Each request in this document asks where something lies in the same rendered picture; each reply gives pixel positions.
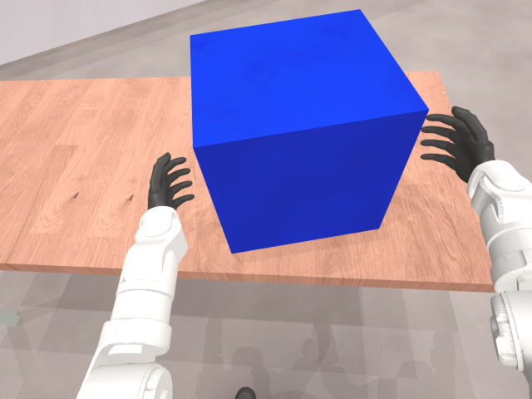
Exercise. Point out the right robot upper arm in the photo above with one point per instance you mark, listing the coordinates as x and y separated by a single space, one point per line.
511 326

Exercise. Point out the robot right hand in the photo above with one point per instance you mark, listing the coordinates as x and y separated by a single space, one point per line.
471 147

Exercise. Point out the robot left forearm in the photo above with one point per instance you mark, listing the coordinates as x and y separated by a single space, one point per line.
139 328

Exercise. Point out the table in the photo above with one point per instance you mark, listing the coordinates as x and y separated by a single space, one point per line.
77 155

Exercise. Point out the carton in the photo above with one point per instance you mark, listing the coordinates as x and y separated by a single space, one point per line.
301 128

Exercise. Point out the robot left hand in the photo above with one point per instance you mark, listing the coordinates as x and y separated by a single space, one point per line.
160 193

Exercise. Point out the left robot upper arm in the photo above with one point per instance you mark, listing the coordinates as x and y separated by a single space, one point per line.
128 381

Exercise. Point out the robot right forearm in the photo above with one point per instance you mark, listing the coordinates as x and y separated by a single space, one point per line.
503 200

